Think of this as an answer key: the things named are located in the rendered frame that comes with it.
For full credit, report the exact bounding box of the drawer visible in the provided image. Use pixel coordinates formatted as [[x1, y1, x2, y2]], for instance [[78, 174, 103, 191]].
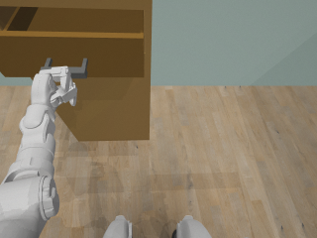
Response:
[[0, 6, 145, 77]]

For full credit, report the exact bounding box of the left robot hand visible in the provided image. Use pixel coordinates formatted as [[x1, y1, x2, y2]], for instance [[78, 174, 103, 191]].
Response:
[[31, 66, 77, 112]]

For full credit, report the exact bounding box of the robot left thigh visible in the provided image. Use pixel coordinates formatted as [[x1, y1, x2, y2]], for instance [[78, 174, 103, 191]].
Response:
[[103, 219, 133, 238]]

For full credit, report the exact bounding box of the cabinet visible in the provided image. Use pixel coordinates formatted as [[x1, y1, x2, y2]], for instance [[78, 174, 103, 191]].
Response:
[[0, 0, 153, 142]]

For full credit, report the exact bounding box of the right robot shin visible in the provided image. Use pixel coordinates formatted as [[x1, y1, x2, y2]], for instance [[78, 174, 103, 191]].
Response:
[[182, 215, 193, 220]]

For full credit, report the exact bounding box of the robot left forearm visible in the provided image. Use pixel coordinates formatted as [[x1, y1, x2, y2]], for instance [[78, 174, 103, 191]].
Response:
[[0, 104, 56, 186]]

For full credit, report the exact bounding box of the robot left upper arm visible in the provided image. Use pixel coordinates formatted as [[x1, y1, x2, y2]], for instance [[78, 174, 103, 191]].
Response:
[[0, 176, 60, 238]]

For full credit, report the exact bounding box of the handle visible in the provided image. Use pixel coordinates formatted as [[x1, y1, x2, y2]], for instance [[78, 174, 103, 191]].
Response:
[[40, 58, 88, 79]]

